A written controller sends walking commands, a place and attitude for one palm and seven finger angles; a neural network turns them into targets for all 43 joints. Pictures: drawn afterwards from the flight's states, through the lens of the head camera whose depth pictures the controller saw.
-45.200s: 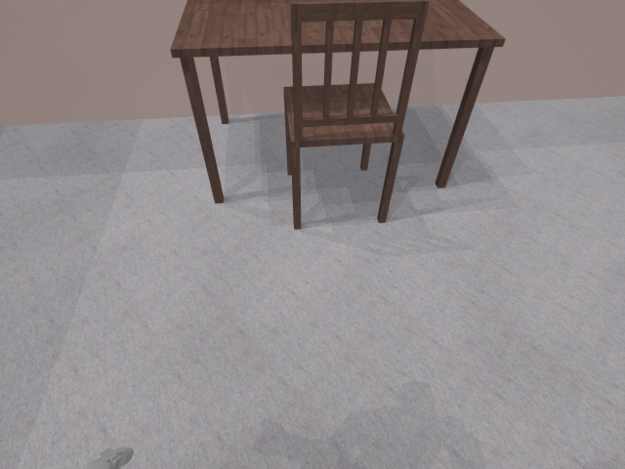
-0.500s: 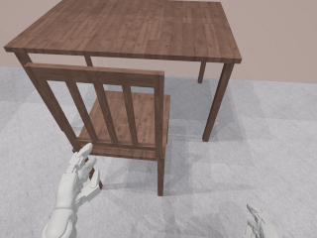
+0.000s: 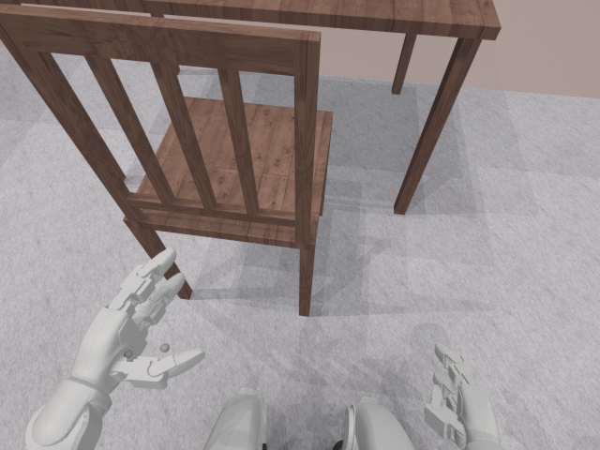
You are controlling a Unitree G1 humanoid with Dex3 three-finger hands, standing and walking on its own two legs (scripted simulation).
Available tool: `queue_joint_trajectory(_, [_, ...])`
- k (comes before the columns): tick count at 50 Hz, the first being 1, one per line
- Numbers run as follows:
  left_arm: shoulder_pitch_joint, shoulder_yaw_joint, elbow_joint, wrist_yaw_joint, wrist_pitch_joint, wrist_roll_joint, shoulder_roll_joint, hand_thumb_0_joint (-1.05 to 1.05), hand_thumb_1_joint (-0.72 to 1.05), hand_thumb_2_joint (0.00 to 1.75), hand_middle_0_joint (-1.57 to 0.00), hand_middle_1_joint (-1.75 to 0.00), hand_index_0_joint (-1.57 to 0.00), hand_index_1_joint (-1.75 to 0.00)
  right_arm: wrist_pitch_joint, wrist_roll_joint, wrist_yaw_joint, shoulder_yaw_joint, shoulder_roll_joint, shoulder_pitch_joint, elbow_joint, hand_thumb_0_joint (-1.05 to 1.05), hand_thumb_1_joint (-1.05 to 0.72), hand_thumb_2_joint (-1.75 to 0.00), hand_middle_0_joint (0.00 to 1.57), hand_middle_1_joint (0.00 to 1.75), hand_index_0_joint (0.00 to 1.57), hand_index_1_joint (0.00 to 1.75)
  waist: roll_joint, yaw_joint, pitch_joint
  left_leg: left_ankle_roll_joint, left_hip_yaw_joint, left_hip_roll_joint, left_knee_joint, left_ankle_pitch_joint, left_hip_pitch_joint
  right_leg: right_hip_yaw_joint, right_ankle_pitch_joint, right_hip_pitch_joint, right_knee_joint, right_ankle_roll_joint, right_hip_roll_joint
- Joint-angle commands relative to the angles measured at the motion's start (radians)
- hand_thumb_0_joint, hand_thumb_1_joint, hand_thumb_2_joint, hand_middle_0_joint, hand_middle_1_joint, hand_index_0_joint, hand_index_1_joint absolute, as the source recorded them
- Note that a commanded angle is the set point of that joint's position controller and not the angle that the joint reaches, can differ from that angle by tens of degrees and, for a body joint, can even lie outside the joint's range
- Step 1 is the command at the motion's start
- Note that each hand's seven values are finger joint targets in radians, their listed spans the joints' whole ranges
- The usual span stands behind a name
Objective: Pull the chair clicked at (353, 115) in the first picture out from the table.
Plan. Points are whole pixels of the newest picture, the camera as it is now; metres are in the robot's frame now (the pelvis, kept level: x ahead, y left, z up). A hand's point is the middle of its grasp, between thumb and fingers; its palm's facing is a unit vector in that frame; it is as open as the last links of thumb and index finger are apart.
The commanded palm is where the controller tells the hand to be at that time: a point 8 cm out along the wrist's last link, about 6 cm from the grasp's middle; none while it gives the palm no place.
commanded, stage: raise the hand toward the chair's back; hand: left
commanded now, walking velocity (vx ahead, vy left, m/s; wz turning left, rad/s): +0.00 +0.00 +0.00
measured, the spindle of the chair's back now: (191, 148) +0.54 +0.21 +0.04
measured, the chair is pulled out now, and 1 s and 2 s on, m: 0.23 0.23 0.23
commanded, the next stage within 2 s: aim the fingers beside a spindle in 1.32 s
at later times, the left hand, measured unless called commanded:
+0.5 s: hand (108, 330) +0.24 +0.23 +0.07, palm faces -0.04 -1.00 -0.06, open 16.3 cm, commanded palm +0.22 +0.28 +0.06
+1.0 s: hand (117, 310) +0.26 +0.23 +0.06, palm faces -0.13 -0.99 -0.05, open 17.0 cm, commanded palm +0.25 +0.29 +0.07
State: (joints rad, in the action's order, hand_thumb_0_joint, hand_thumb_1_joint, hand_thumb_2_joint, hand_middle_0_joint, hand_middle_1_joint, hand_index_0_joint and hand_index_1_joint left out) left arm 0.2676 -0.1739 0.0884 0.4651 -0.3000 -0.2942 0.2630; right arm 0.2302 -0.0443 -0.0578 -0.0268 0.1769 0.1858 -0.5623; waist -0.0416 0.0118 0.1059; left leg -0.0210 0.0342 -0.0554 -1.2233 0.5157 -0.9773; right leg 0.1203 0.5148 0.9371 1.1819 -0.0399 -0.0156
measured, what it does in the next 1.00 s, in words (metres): stands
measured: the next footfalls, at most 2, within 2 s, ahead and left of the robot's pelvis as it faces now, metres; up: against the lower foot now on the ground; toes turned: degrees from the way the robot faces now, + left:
none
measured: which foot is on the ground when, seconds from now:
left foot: down 0.00-1.00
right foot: down 0.00-1.00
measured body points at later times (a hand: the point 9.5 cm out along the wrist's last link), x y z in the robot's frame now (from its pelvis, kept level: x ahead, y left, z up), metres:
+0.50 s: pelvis +0.02 +0.03 +0.02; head +0.08 +0.05 +0.46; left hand +0.24 +0.28 +0.07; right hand +0.22 -0.21 -0.04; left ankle +0.04 +0.13 -0.64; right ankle +0.04 -0.10 -0.64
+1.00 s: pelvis +0.03 +0.03 +0.03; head +0.10 +0.04 +0.47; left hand +0.27 +0.28 +0.07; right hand +0.19 -0.22 -0.05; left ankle +0.04 +0.13 -0.64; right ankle +0.04 -0.10 -0.64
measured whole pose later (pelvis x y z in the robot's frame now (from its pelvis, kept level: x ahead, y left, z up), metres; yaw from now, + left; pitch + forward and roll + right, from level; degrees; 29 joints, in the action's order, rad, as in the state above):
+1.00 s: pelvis +0.03 +0.03 +0.03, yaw +0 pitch +15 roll -3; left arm 0.29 -0.23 0.10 0.41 -0.33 -0.29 0.30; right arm 0.22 -0.03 -0.04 0.00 0.25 0.26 -0.53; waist -0.04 0.04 0.13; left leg 0.02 0.01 -0.04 -1.10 0.50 -0.85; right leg 0.10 0.48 0.80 1.03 0.00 -0.03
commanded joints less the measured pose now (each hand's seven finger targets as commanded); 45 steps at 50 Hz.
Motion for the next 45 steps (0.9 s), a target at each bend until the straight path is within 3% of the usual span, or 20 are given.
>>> queue_joint_trajectory(1, [0.128,-0.212,-0.323,-0.113,-0.055,-0.066,0.144,0.00,-0.03,0.50,-0.11,-0.15,-0.11,-0.15,0.055,0.001,-0.013,0.095,0.127,-0.059,0.191,0.00,-0.90,-0.90,0.20,0.30,0.20,0.30,0.040,-0.067,0.384,0.050,-0.009,0.056,0.205,-0.308,0.173,-0.131,-0.242,-0.370,-0.247,0.036,0.006])
queue_joint_trajectory(2, [0.151,-0.206,-0.311,-0.139,-0.077,-0.056,0.125,0.00,-0.06,0.49,-0.10,-0.15,-0.10,-0.15,0.054,0.005,-0.008,0.098,0.119,-0.054,0.176,0.00,-0.90,-0.90,0.20,0.30,0.20,0.30,0.033,-0.063,0.348,0.045,-0.010,0.053,0.213,-0.315,0.177,-0.119,-0.259,-0.348,-0.241,0.034,0.009])
queue_joint_trajectory(3, [0.138,-0.177,-0.311,-0.159,-0.106,-0.037,0.106,0.00,-0.08,0.48,-0.10,-0.15,-0.10,-0.15,0.055,0.008,-0.005,0.101,0.120,-0.048,0.163,0.00,-0.90,-0.90,0.20,0.30,0.20,0.30,0.052,-0.045,0.309,0.045,-0.006,0.050,0.219,-0.315,0.183,-0.096,-0.259,-0.306,-0.230,0.032,0.015])
queue_joint_trajectory(5, [0.102,-0.119,-0.269,-0.171,-0.151,0.005,0.085,0.00,-0.13,0.46,-0.10,-0.14,-0.10,-0.14,0.056,0.017,0.001,0.100,0.134,-0.047,0.149,0.00,-0.90,-0.90,0.20,0.30,0.20,0.30,0.027,-0.012,0.228,0.049,0.000,0.049,0.217,-0.278,0.178,-0.071,-0.200,-0.201,-0.215,0.025,0.024])
queue_joint_trajectory(7, [0.093,-0.069,-0.212,-0.150,-0.181,0.032,0.073,0.00,-0.17,0.44,-0.09,-0.13,-0.09,-0.13,0.059,0.016,0.006,0.103,0.157,-0.023,0.139,0.00,-0.90,-0.90,0.20,0.30,0.20,0.30,0.018,0.022,0.184,0.047,0.004,0.048,0.216,-0.213,0.176,-0.060,-0.123,-0.130,-0.217,0.024,0.026])
queue_joint_trajectory(9, [0.069,-0.032,-0.186,-0.108,-0.193,0.033,0.074,0.00,-0.22,0.42,-0.09,-0.12,-0.09,-0.12,0.070,0.010,0.003,0.101,0.180,-0.009,0.145,0.00,-0.90,-0.90,0.20,0.30,0.20,0.30,0.025,0.038,0.178,0.050,0.009,0.050,0.218,-0.150,0.163,-0.068,-0.050,-0.106,-0.233,0.023,0.023])
queue_joint_trajectory(10, [0.056,-0.019,-0.188,-0.088,-0.192,0.027,0.075,0.00,-0.24,0.41,-0.09,-0.12,-0.09,-0.12,0.076,0.006,0.002,0.099,0.185,-0.011,0.152,0.00,-0.90,-0.90,0.20,0.30,0.20,0.30,0.014,0.039,0.173,0.053,0.012,0.051,0.221,-0.143,0.170,-0.070,-0.043,-0.097,-0.235,0.021,0.027])
queue_joint_trajectory(12, [0.053,-0.058,-0.249,-0.062,-0.192,0.006,0.121,0.00,-0.29,0.39,-0.08,-0.11,-0.08,-0.11,0.090,0.001,-0.003,0.103,0.198,0.005,0.161,0.00,-0.90,-0.90,0.20,0.30,0.20,0.30,-0.015,0.023,0.265,0.054,0.015,0.050,0.231,-0.178,0.230,-0.069,-0.081,-0.140,-0.234,0.018,0.025])
queue_joint_trajectory(15, [0.061,-0.139,-0.318,-0.083,-0.184,-0.015,0.175,0.00,-0.36,0.36,-0.07,-0.10,-0.07,-0.10,0.093,0.005,-0.005,0.102,0.197,0.004,0.164,0.00,-0.90,-0.90,0.20,0.30,0.20,0.30,-0.039,-0.007,0.343,0.049,0.023,0.049,0.244,-0.263,0.289,-0.052,-0.156,-0.185,-0.216,0.015,0.030])
queue_joint_trajectory(18, [0.078,-0.142,-0.338,-0.130,-0.180,-0.026,0.139,0.00,-0.43,0.33,-0.07,-0.09,-0.07,-0.09,0.079,0.008,-0.001,0.099,0.181,0.000,0.166,0.00,-0.90,-0.90,0.20,0.30,0.20,0.30,-0.048,-0.010,0.312,0.039,0.029,0.046,0.267,-0.297,0.317,-0.030,-0.180,-0.183,-0.215,0.017,0.033])
queue_joint_trajectory(20, [0.074,-0.133,-0.316,-0.155,-0.174,-0.007,0.133,0.00,-0.48,0.31,-0.06,-0.08,-0.06,-0.08,0.066,0.008,0.003,0.095,0.184,-0.001,0.166,0.00,-0.90,-0.90,0.20,0.30,0.20,0.30,-0.058,0.000,0.276,0.036,0.032,0.043,0.274,-0.277,0.314,-0.022,-0.157,-0.159,-0.215,0.016,0.036])
queue_joint_trajectory(21, [0.070,-0.106,-0.296,-0.158,-0.166,0.002,0.112,0.00,-0.50,0.30,-0.06,-0.08,-0.06,-0.08,0.060,0.009,0.006,0.091,0.185,-0.002,0.171,0.00,-0.90,-0.90,0.20,0.30,0.20,0.30,-0.075,0.007,0.239,0.034,0.032,0.044,0.282,-0.258,0.307,-0.020,-0.146,-0.145,-0.220,0.016,0.034])
queue_joint_trajectory(25, [0.047,-0.050,-0.196,-0.130,-0.116,0.042,0.102,0.00,-0.50,0.30,-0.06,-0.08,-0.06,-0.08,0.035,0.005,0.010,0.083,0.203,0.008,0.189,0.00,-0.90,-0.90,0.20,0.30,0.20,0.30,-0.037,0.036,0.167,0.038,0.035,0.043,0.302,-0.165,0.270,-0.021,-0.094,-0.122,-0.245,0.017,0.037])
queue_joint_trajectory(26, [0.024,-0.042,-0.205,-0.116,-0.107,0.041,0.109,0.00,-0.50,0.30,-0.06,-0.08,-0.06,-0.08,0.033,0.003,0.010,0.080,0.209,0.012,0.200,0.00,-0.90,-0.90,0.20,0.30,0.20,0.30,-0.046,0.037,0.166,0.039,0.036,0.045,0.307,-0.151,0.270,-0.025,-0.090,-0.128,-0.253,0.017,0.036])
queue_joint_trajectory(31, [-0.036,-0.135,-0.291,-0.093,-0.114,0.001,0.186,0.00,-0.50,0.30,-0.06,-0.08,-0.06,-0.08,0.040,0.009,0.001,0.073,0.208,0.025,0.210,0.00,-0.90,-0.90,0.20,0.30,0.20,0.30,-0.054,0.014,0.275,0.038,0.038,0.046,0.304,-0.255,0.335,-0.029,-0.162,-0.199,-0.259,0.014,0.037])
queue_joint_trajectory(34, [-0.031,-0.155,-0.289,-0.108,-0.141,-0.015,0.177,0.00,-0.50,0.30,-0.06,-0.08,-0.06,-0.08,0.046,0.014,0.002,0.071,0.198,0.030,0.193,0.00,-0.90,-0.90,0.20,0.30,0.20,0.30,-0.057,0.009,0.284,0.030,0.042,0.040,0.301,-0.325,0.360,-0.023,-0.201,-0.201,-0.248,0.013,0.038])
queue_joint_trajectory(36, [-0.034,-0.146,-0.245,-0.115,-0.145,-0.010,0.160,0.00,-0.50,0.30,-0.06,-0.08,-0.06,-0.08,0.044,0.013,0.004,0.070,0.200,0.033,0.181,0.00,-0.90,-0.90,0.20,0.30,0.20,0.30,-0.048,0.017,0.252,0.028,0.045,0.039,0.301,-0.317,0.347,-0.018,-0.192,-0.181,-0.245,0.015,0.040])
queue_joint_trajectory(37, [-0.042,-0.136,-0.230,-0.111,-0.143,-0.006,0.156,0.00,-0.50,0.30,-0.06,-0.08,-0.06,-0.08,0.044,0.013,0.005,0.071,0.203,0.034,0.177,0.00,-0.90,-0.90,0.20,0.30,0.20,0.30,-0.068,0.023,0.239,0.028,0.041,0.040,0.298,-0.308,0.341,-0.020,-0.189,-0.172,-0.248,0.015,0.038])
queue_joint_trajectory(40, [-0.042,-0.130,-0.153,-0.086,-0.113,0.003,0.163,0.00,-0.50,0.30,-0.06,-0.08,-0.06,-0.08,0.039,0.009,0.007,0.073,0.215,0.036,0.175,0.00,-0.90,-0.90,0.20,0.30,0.20,0.30,-0.039,0.028,0.227,0.035,0.036,0.043,0.302,-0.278,0.311,-0.023,-0.179,-0.184,-0.260,0.016,0.037])
queue_joint_trajectory(45, [-0.025,-0.151,-0.180,-0.046,-0.088,-0.020,0.191,0.00,-0.50,0.30,-0.06,-0.08,-0.06,-0.08,0.046,0.005,0.005,0.080,0.219,0.035,0.191,0.00,-0.90,-0.90,0.20,0.30,0.20,0.30,-0.029,0.012,0.292,0.043,0.020,0.051,0.299,-0.330,0.331,-0.039,-0.243,-0.256,-0.279,0.018,0.034])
